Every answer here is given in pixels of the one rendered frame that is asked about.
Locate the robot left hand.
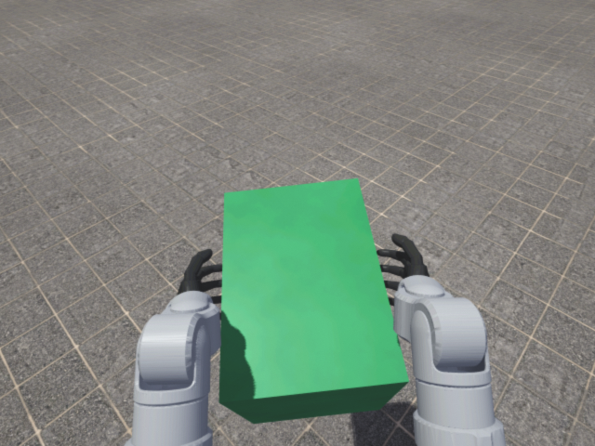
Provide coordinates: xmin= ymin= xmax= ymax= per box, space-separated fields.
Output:
xmin=178 ymin=249 xmax=222 ymax=319

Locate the carton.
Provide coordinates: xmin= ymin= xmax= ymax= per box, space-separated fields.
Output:
xmin=219 ymin=178 xmax=409 ymax=424

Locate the left robot forearm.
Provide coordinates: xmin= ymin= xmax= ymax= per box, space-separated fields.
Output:
xmin=124 ymin=291 xmax=221 ymax=446

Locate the right robot forearm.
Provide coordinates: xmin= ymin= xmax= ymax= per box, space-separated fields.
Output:
xmin=393 ymin=275 xmax=506 ymax=446

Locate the robot right hand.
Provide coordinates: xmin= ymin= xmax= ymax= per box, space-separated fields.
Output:
xmin=377 ymin=233 xmax=430 ymax=306

